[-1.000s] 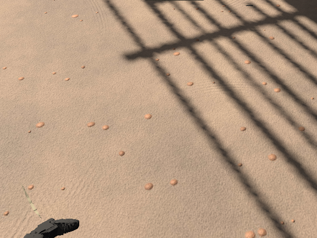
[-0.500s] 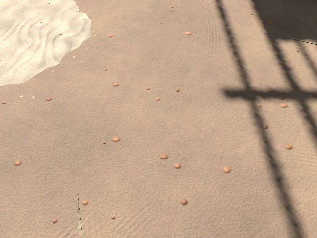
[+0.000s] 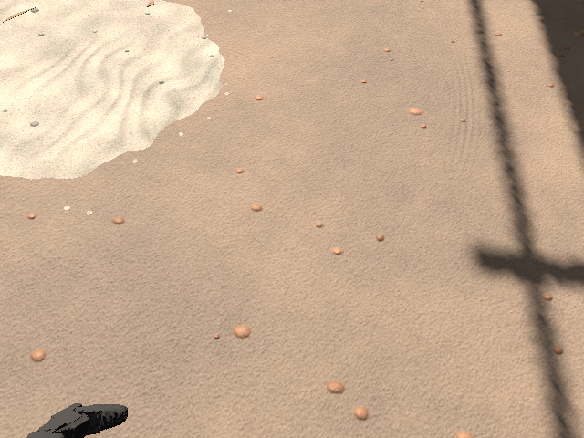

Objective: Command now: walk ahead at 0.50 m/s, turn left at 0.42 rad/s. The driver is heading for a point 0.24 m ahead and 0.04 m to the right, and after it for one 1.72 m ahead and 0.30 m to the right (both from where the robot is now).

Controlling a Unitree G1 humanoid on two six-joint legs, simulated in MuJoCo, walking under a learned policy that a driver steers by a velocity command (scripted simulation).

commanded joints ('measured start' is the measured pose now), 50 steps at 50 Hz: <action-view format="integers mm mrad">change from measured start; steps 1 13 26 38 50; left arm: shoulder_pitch -79 214 361 256 -21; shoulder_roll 97 89 166 63 62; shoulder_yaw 23 28 58 39 25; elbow -79 8 64 -34 -168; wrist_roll -6 1 -34 -31 -23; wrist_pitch -27 -6 40 63 60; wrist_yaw -15 -12 31 13 -43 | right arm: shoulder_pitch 34 -95 -352 -129 -51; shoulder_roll -147 -96 -76 -66 -194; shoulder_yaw -41 -12 -2 -21 -59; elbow -30 -88 -146 -27 69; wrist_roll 3 -27 -4 -28 8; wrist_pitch -9 -44 -79 -71 -39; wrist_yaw -8 2 28 18 3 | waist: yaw -3 90 132 64 15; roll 137 -55 -64 151 95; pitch -30 -34 -23 -15 34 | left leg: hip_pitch -36 -547 -267 31 165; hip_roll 255 183 103 359 390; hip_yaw -187 48 68 -43 266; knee -56 718 105 -195 -156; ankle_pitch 148 -45 233 211 483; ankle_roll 131 -59 -108 104 50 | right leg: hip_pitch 126 529 456 -82 -8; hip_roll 31 -136 -108 -58 -13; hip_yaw -26 318 269 1 -123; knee -71 -384 -306 539 55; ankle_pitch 28 -251 -158 -327 -124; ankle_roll -24 -296 -250 -56 -122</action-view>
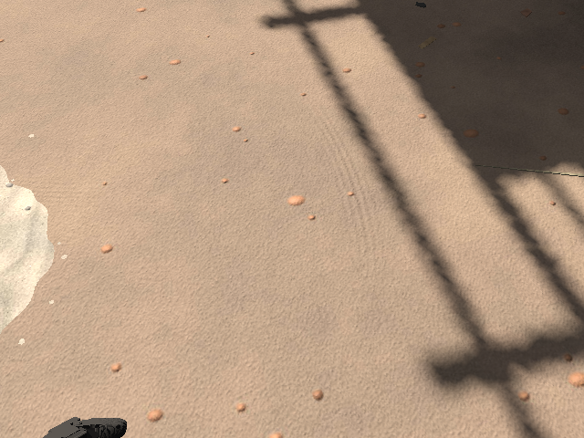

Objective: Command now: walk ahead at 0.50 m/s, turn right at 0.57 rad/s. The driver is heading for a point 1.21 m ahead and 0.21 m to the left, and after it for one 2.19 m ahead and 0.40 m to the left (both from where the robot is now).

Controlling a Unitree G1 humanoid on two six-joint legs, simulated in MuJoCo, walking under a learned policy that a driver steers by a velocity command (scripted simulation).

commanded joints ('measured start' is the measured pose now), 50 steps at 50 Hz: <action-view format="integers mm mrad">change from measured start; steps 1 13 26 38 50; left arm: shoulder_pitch -56 129 243 85 -120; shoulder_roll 78 93 137 133 80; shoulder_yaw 23 32 49 25 9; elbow -103 18 152 42 -29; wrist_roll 3 34 22 17 15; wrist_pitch -8 -76 -51 -121 -91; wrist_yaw -11 18 58 48 34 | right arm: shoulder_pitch -51 -17 -318 -69 6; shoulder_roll -198 -86 -14 -101 -154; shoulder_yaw -47 4 29 -20 -33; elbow -57 -41 -157 -174 -154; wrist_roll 16 16 6 3 13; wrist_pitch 2 22 14 8 35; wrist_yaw -7 4 55 31 -15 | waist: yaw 56 80 184 62 21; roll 110 -28 17 14 130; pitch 8 -83 68 -110 -49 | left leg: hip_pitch -2 -649 -823 -40 -299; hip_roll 285 166 93 213 98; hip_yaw -56 -278 -199 -625 -499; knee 38 921 392 43 64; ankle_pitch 696 91 373 277 251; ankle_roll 140 17 51 339 233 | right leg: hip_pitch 69 477 752 -66 182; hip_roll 44 -144 -178 -6 82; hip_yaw -60 156 -144 88 52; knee -46 -510 -523 511 -144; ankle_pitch -89 43 253 -330 110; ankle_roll -51 -215 -134 11 99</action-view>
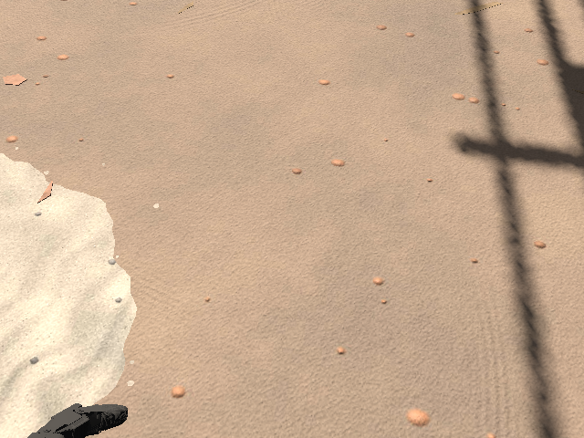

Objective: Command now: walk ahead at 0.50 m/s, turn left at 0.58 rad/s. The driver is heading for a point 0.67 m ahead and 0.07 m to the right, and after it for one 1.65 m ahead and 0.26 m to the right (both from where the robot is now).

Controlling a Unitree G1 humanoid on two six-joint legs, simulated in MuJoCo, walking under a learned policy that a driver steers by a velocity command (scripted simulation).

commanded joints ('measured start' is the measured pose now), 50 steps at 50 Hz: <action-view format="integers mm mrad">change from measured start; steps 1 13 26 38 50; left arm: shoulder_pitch -80 203 354 329 107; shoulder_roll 98 79 162 95 97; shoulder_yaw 27 32 45 43 57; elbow -84 26 138 89 -73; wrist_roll -12 9 -32 -25 -12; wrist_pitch -24 -18 17 93 147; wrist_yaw -9 -11 0 35 -15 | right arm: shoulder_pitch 34 -54 -351 -182 -208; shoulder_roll -162 -96 -39 -76 -183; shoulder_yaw -46 -12 16 -10 -50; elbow -43 -87 -165 -69 10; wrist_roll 8 -11 -2 -44 -7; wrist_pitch -2 -27 -49 -37 9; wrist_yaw -11 4 39 18 -10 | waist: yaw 0 91 161 98 64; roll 126 -70 -44 160 127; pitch -50 -46 21 -131 -85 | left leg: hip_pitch -66 -537 -423 -32 7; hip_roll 222 191 162 405 453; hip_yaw -198 27 120 24 216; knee -40 765 178 -59 -61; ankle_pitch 167 -53 253 680 415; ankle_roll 123 -52 -72 144 120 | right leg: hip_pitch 168 540 559 93 189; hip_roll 63 -155 -158 -14 -12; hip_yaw -30 253 45 -47 -128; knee -91 -389 -413 557 105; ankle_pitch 39 -213 16 -450 -267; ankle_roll -14 -279 -263 -6 -65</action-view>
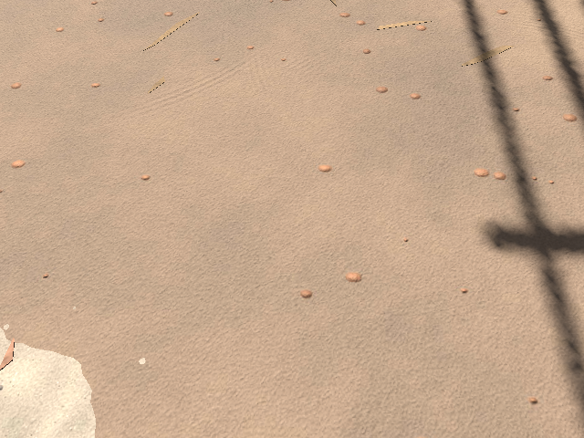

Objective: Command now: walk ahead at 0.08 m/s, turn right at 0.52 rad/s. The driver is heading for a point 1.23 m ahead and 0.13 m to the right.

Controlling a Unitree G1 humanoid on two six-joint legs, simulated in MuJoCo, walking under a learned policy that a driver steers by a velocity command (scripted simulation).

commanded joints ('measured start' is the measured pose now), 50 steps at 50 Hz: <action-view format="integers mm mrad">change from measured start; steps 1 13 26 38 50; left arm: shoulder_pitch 7 -11 26 5 -15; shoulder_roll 89 173 97 52 159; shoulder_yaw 30 50 21 12 47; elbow -88 -133 -120 -53 -38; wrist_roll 0 8 9 2 12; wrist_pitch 7 -37 -9 -27 -49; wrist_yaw -15 37 42 43 72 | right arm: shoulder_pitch -55 -50 22 -18 -40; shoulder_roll -191 -112 -169 -151 -101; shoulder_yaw -49 -30 -36 -8 -19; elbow -57 -61 -54 -23 -77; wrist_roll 22 -1 -25 10 24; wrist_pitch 3 27 7 30 54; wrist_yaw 0 -17 17 5 27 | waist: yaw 27 13 31 9 28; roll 120 -91 27 214 -135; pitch -103 -203 -174 -94 -57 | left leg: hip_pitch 72 -373 58 34 -320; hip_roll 309 -24 142 127 10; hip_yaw -144 -277 -438 -458 -237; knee -39 638 -51 4 524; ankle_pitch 355 -198 106 318 -330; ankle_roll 166 -92 31 166 -38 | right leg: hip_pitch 92 386 156 266 400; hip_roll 2 -131 45 109 -259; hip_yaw -18 319 331 35 224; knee -82 -389 -159 -267 -376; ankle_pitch -42 482 -49 -108 466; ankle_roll -36 -282 -111 59 -239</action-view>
